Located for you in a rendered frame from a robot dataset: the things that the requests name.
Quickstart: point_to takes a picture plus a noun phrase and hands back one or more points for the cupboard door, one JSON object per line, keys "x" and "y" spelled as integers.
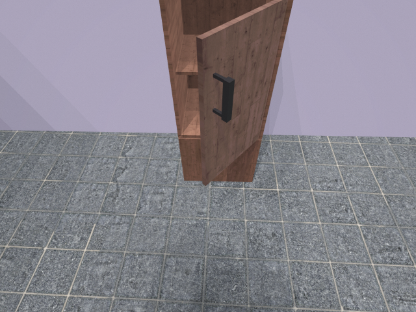
{"x": 244, "y": 49}

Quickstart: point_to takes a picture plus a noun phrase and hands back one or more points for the handle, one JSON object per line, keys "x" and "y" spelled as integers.
{"x": 227, "y": 97}

